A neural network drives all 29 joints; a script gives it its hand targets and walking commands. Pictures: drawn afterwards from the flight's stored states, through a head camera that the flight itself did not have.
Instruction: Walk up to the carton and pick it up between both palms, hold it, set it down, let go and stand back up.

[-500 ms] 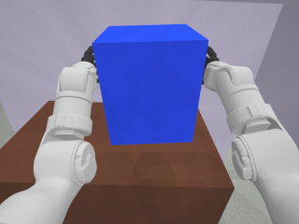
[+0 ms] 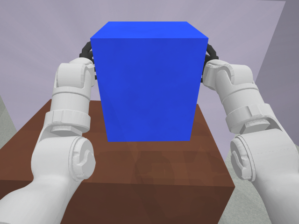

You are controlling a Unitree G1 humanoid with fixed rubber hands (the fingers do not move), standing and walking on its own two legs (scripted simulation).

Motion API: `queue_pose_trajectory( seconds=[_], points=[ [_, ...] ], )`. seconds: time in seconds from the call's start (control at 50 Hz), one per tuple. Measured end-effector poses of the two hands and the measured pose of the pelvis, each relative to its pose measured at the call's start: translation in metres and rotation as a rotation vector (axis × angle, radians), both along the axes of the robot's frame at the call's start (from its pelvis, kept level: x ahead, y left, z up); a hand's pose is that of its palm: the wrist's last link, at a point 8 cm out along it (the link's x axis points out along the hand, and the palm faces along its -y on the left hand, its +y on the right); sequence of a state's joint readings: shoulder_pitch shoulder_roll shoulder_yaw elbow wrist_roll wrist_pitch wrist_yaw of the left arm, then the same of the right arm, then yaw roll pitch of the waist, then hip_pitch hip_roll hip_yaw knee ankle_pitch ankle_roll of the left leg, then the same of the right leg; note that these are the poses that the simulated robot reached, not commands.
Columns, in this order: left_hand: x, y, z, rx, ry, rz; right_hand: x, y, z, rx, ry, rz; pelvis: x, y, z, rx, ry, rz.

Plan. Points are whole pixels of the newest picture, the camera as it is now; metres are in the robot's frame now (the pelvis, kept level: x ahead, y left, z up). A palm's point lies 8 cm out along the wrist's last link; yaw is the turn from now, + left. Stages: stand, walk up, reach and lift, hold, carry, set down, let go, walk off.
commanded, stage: hold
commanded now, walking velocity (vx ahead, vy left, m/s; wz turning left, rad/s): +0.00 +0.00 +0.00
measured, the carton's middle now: (148, 80) +0.40 -0.01 +0.29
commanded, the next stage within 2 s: set down in 1.06 s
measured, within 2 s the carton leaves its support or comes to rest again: neither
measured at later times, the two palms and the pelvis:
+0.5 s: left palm (88, 69) +0.39 +0.13 +0.32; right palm (210, 71) +0.37 -0.16 +0.33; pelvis +0.00 +0.00 +0.00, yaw +0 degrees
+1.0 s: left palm (87, 69) +0.39 +0.14 +0.32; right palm (210, 69) +0.37 -0.16 +0.33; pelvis +0.00 +0.00 +0.00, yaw +0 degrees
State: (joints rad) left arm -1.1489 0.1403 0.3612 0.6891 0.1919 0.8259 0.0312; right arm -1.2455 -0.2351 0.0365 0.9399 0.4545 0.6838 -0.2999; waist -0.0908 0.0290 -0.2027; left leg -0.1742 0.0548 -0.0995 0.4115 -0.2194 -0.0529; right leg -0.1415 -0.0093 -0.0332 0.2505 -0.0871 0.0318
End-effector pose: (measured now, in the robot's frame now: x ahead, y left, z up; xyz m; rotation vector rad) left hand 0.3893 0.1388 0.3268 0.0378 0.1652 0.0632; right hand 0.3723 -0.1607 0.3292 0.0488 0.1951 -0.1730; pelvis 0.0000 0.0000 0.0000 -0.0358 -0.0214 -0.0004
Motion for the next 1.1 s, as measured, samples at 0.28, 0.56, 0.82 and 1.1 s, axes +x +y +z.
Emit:
queue_pose_trajectory(
  seconds=[0.28, 0.56, 0.82, 1.1],
  points=[
    [-0.0015, -0.0056, -0.005, 0.006, 0.009, -0.007, -0.0026, -0.0054, 0.001, 0.0, 0.01, -0.008, 0.0029, 0.0, -0.0002, 0.0, -0.014, -0.007],
    [-0.0002, -0.0027, -0.0028, 0.005, 0.009, 0.004, 0.0013, -0.0028, -0.0032, -0.005, 0.009, 0.007, 0.0009, -0.0017, 0.0003, 0.002, -0.003, -0.002],
    [0.0019, -0.0026, -0.0049, 0.002, 0.01, -0.008, 0.0003, -0.0025, -0.0007, 0.002, 0.01, -0.009, 0.0026, 0.0011, -0.0001, 0.0, -0.002, -0.002],
    [-0.0018, -0.0002, -0.0057, 0.001, 0.005, 0.005, 0.0004, -0.0001, 0.0, -0.012, 0.005, 0.005, 0.0046, 0.0006, 0.0, -0.001, -0.012, -0.005]
  ],
)
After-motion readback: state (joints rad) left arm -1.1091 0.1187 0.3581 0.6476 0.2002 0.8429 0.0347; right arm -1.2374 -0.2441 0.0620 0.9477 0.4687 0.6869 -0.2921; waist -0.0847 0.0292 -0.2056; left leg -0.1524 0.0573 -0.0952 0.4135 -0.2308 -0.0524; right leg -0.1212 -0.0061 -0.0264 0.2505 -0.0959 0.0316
